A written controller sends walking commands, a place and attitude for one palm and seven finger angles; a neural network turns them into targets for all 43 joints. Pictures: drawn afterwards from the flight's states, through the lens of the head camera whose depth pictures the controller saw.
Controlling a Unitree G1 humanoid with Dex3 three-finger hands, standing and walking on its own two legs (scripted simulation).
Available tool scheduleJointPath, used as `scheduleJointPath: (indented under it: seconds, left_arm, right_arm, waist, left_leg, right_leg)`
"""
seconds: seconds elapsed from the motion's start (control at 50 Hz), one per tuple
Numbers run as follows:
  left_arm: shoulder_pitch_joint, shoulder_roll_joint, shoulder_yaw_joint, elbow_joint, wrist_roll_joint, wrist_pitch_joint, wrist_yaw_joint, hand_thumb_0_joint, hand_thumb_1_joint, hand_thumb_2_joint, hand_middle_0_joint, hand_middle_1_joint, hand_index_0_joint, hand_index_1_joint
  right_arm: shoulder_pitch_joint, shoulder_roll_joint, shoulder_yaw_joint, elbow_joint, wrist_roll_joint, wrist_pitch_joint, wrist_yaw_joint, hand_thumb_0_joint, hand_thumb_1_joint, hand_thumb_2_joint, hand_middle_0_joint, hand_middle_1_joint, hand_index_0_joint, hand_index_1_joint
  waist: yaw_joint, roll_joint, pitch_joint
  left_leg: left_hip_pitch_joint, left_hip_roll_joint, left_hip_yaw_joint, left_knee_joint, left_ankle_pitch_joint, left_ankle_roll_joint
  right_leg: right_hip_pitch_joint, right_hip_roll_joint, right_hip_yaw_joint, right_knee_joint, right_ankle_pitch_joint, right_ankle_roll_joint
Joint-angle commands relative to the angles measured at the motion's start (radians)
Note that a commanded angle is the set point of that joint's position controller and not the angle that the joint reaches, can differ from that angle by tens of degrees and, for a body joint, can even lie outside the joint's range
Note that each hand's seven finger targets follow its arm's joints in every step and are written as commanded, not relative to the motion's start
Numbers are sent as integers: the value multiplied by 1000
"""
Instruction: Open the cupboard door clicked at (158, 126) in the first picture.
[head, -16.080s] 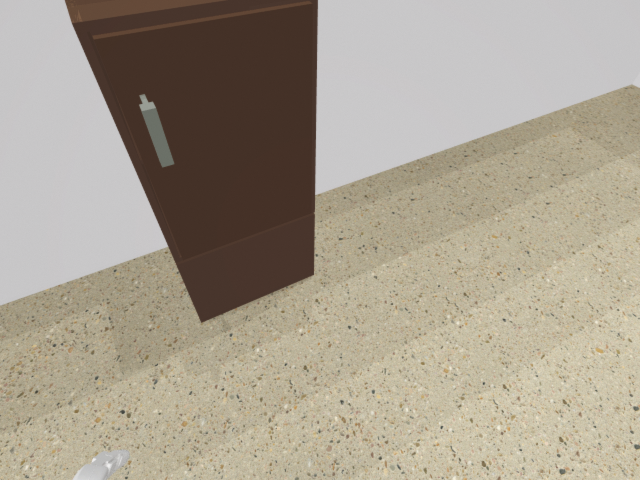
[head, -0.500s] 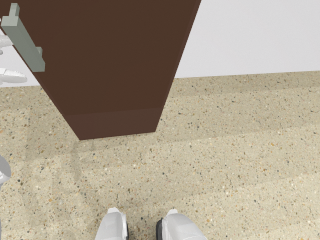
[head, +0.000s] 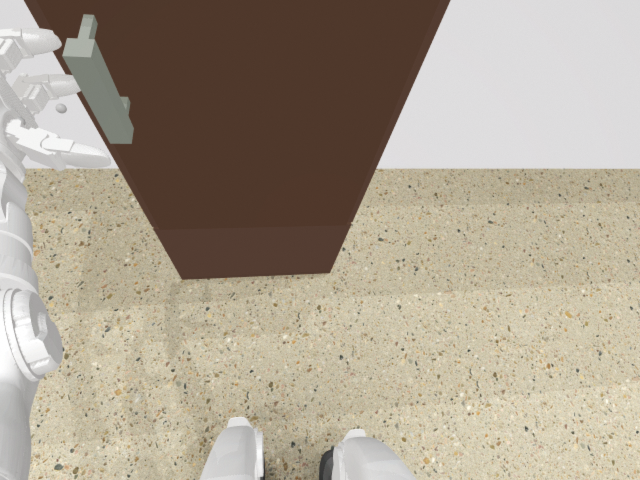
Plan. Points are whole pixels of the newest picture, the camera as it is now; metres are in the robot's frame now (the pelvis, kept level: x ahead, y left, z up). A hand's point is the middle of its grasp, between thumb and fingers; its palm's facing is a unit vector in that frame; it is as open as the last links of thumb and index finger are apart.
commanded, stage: slide the fingers in behind the handle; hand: left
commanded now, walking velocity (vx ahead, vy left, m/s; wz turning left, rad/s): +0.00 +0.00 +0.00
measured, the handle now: (106, 83) +0.55 +0.23 +0.09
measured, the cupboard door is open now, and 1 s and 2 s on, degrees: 0 0 1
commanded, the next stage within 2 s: move the hooked fingers beside the handle in 0.84 s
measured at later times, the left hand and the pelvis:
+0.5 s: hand (73, 115) +0.50 +0.26 +0.09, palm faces +0.16 -0.99 -0.01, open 15.0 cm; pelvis +0.00 +0.00 +0.00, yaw +2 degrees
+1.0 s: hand (74, 116) +0.50 +0.26 +0.09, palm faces +0.15 -0.99 -0.01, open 15.1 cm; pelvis -0.01 +0.00 +0.00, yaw +2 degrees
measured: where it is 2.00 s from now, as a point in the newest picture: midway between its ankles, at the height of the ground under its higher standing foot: outside the picture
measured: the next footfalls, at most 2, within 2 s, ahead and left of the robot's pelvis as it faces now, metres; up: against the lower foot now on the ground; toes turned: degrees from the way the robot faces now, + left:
none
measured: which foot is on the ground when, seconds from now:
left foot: down 0.00-1.00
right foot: down 0.00-1.00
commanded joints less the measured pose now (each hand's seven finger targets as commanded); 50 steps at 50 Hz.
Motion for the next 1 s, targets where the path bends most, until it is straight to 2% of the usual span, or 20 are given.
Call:
scheduleJointPath:
  seconds: [0.0, 0.02, 0.1, 0.14, 0.16, 0.22, 0.24, 0.3, 0.38, 0.44, 0.5, 0.62, 0.68, 0.78, 0.8, 0.82, 0.86, 0.92, 0.94, 0.98]
  left_arm:
    - [-474, 25, -82, -255, 4, -75, -46, 0, -500, 300, -300, -1200, -300, -1200]
    - [-486, 41, -74, -272, 7, -79, -43, 0, -500, 300, -300, -1200, -300, -1200]
    - [-509, -33, -131, -257, 11, -83, -26, 0, -500, 300, -300, -1200, -300, -1200]
    - [-520, -44, -140, -262, 20, -88, -13, 0, -500, 300, -300, -1200, -300, -1200]
    - [-530, -83, -173, -253, 21, -86, -9, 0, -500, 300, -300, -1200, -300, -1200]
    - [-545, -81, -164, -289, 23, -102, 6, 0, -500, 300, -300, -1200, -300, -1200]
    - [-536, -121, -196, -274, 26, -101, 7, 0, -500, 300, -300, -1200, -300, -1200]
    - [-567, -188, -241, -257, 20, -99, 14, 0, -500, 300, -300, -1200, -300, -1200]
    - [-600, -157, -226, -248, 27, -99, 25, 0, -500, 300, -300, -1200, -300, -1200]
    - [-587, -238, -279, -292, 22, -112, 22, 0, -500, 300, -300, -1200, -300, -1200]
    - [-588, -220, -269, -265, 19, -108, 30, 0, -500, 300, -300, -1200, -300, -1200]
    - [-622, -184, -250, -269, 29, -115, 42, 0, -500, 300, -300, -1200, -300, -1200]
    - [-613, -226, -278, -244, 27, -110, 38, 0, -500, 300, -300, -1200, -300, -1200]
    - [-606, -163, -235, -229, 28, -107, 31, 0, -500, 300, -300, -1200, -300, -1200]
    - [-620, -187, -250, -239, 22, -108, 27, 0, -500, 300, -300, -1200, -300, -1200]
    - [-621, -170, -240, -250, 23, -112, 25, 0, -500, 300, -300, -1200, -300, -1200]
    - [-599, -198, -256, -246, 19, -108, 19, 0, -500, 300, -300, -1200, -300, -1200]
    - [-608, -142, -217, -258, 18, -110, 20, 0, -500, 300, -300, -1200, -300, -1200]
    - [-599, -173, -239, -257, 18, -110, 19, 0, -500, 300, -300, -1200, -300, -1200]
    - [-588, -173, -238, -251, 19, -109, 18, 0, -500, 300, -300, -1200, -300, -1200]
  right_arm:
    - [206, -197, -74, -14, -10, -15, -4, 0, -900, -900, 200, 300, 200, 300]
    - [202, -199, -75, -10, -10, -15, -3, 0, -900, -900, 200, 300, 200, 300]
    - [191, -192, -72, -6, -10, -23, 3, 0, -900, -900, 200, 300, 200, 300]
    - [186, -193, -76, 0, -11, -27, 5, 0, -900, -900, 200, 300, 200, 300]
    - [182, -189, -75, 1, -10, -30, 7, 0, -900, -900, 200, 300, 200, 300]
    - [192, -191, -81, 9, -16, -39, 11, 0, -900, -900, 200, 300, 200, 300]
    - [188, -185, -81, 9, -15, -39, 14, 0, -900, -900, 200, 300, 200, 300]
    - [185, -183, -80, 19, -18, -48, 18, 0, -900, -900, 200, 300, 200, 300]
    - [182, -191, -81, 28, -17, -56, 18, 0, -900, -900, 200, 300, 200, 300]
    - [179, -177, -84, 29, -20, -64, 26, 0, -900, -900, 200, 300, 200, 300]
    - [183, -184, -83, 36, -20, -64, 28, 0, -900, -900, 200, 300, 200, 300]
    - [176, -187, -82, 39, -18, -70, 26, 0, -900, -900, 200, 300, 200, 300]
    - [170, -184, -80, 38, -17, -73, 28, 0, -900, -900, 200, 300, 200, 300]
    - [178, -192, -79, 35, -14, -75, 22, 0, -900, -900, 200, 300, 200, 300]
    - [180, -186, -78, 36, -15, -78, 23, 0, -900, -900, 200, 300, 200, 300]
    - [178, -188, -79, 39, -16, -77, 23, 0, -900, -900, 200, 300, 200, 300]
    - [177, -186, -81, 33, -15, -76, 27, 0, -900, -900, 200, 300, 200, 300]
    - [183, -192, -80, 35, -15, -74, 23, 0, -900, -900, 200, 300, 200, 300]
    - [180, -186, -80, 33, -13, -75, 24, 0, -900, -900, 200, 300, 200, 300]
    - [180, -187, -81, 35, -14, -73, 24, 0, -900, -900, 200, 300, 200, 300]
  waist:
    - [-85, 246, -496]
    - [-77, 253, -516]
    - [-94, 245, -451]
    - [-90, 261, -451]
    - [-100, 264, -433]
    - [-91, 269, -498]
    - [-93, 282, -491]
    - [-120, 236, -447]
    - [-117, 215, -454]
    - [-106, 295, -507]
    - [-118, 235, -467]
    - [-114, 256, -475]
    - [-124, 247, -437]
    - [-116, 221, -467]
    - [-121, 236, -472]
    - [-112, 260, -480]
    - [-114, 253, -484]
    - [-107, 244, -492]
    - [-109, 252, -493]
    - [-107, 251, -479]
  left_leg:
    - [720, 30, -115, -80, 540, -30]
    - [726, 31, -115, -79, 542, -33]
    - [704, 25, -122, -92, 472, -32]
    - [713, 27, -131, -97, 450, -39]
    - [712, 26, -135, -100, 435, -41]
    - [761, 29, -151, -94, 500, -50]
    - [768, 29, -149, -92, 510, -54]
    - [731, 23, -152, -94, 439, -43]
    - [692, 16, -144, -97, 366, -36]
    - [780, 20, -154, -87, 479, -52]
    - [737, 18, -155, -88, 448, -45]
    - [723, 12, -149, -91, 401, -40]
    - [702, 11, -147, -95, 365, -39]
    - [677, 8, -139, -89, 351, -30]
    - [688, 6, -137, -85, 378, -29]
    - [709, 10, -141, -84, 406, -36]
    - [718, 10, -141, -82, 408, -36]
    - [705, 11, -141, -84, 403, -34]
    - [715, 10, -140, -84, 417, -35]
    - [713, 12, -141, -88, 406, -38]
  right_leg:
    - [-104, 40, 27, -83, 282, -22]
    - [-98, 39, 28, -81, 285, -20]
    - [-122, 38, 24, -86, 247, -24]
    - [-141, 37, 22, -82, 228, -25]
    - [-156, 36, 20, -81, 219, -26]
    - [-150, 35, 18, -72, 235, -28]
    - [-159, 35, 17, -72, 233, -29]
    - [-168, 33, 13, -74, 219, -27]
    - [-150, 30, 19, -74, 208, -29]
    - [-170, 31, 14, -66, 228, -32]
    - [-160, 33, 13, -70, 229, -32]
    - [-158, 30, 18, -68, 218, -34]
    - [-173, 29, 15, -71, 205, -32]
    - [-149, 28, 23, -69, 208, -33]
    - [-150, 29, 22, -67, 218, -33]
    - [-154, 29, 21, -65, 224, -34]
    - [-157, 32, 20, -69, 225, -33]
    - [-145, 32, 22, -68, 223, -33]
    - [-148, 33, 21, -68, 228, -33]
    - [-152, 33, 18, -71, 221, -33]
